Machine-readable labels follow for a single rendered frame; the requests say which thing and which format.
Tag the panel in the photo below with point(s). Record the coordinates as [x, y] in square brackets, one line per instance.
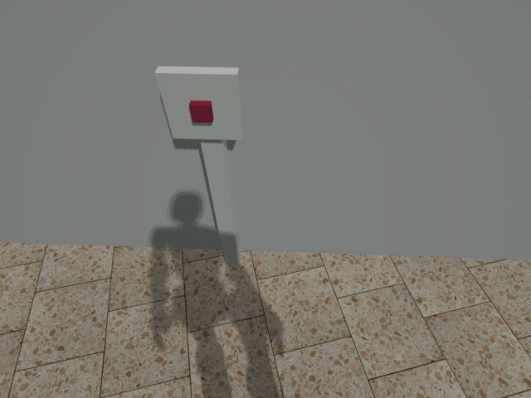
[178, 85]

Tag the button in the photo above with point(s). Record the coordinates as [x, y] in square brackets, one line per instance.
[201, 111]

